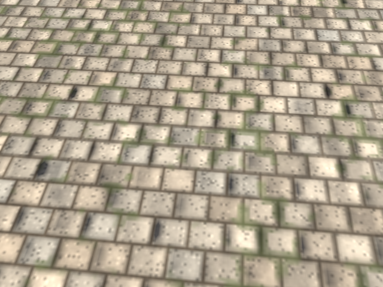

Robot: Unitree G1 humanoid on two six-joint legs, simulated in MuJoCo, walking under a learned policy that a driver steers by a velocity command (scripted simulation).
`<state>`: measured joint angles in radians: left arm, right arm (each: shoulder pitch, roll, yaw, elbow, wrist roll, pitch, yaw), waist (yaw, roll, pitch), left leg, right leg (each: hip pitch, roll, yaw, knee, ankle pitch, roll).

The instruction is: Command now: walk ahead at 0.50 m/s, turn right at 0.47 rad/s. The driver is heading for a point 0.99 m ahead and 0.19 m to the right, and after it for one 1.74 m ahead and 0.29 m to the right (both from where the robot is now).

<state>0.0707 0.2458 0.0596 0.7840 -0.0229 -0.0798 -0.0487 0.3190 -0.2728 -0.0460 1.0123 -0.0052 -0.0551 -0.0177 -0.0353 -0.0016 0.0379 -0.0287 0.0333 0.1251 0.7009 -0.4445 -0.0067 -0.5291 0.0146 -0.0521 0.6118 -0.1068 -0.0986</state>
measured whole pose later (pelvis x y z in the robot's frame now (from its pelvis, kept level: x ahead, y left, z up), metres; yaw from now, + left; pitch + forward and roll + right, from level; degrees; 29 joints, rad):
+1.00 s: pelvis +0.53 -0.11 +0.01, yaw -28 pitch +2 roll +1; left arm 0.05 0.26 0.04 0.59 -0.01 -0.06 -0.03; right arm 0.37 -0.30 -0.05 0.95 0.02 -0.06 0.01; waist -0.08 -0.02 0.04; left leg -0.04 0.07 0.11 0.64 -0.49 -0.02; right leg -0.49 -0.01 -0.04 0.57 -0.10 -0.07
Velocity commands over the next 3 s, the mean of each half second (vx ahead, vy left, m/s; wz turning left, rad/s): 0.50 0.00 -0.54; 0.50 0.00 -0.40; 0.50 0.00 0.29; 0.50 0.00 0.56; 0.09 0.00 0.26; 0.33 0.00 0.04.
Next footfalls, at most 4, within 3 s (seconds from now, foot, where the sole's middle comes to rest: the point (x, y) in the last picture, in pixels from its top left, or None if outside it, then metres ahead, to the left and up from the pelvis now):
0.46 left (174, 284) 0.46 0.09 -0.75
0.96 right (275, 238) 0.60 -0.27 -0.75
1.52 left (233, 155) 0.97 -0.16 -0.75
2.00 right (276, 108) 1.23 -0.39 -0.75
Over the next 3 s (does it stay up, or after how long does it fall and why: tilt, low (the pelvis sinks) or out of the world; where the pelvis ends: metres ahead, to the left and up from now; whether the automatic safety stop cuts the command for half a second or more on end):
stays up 1.31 -0.28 0.03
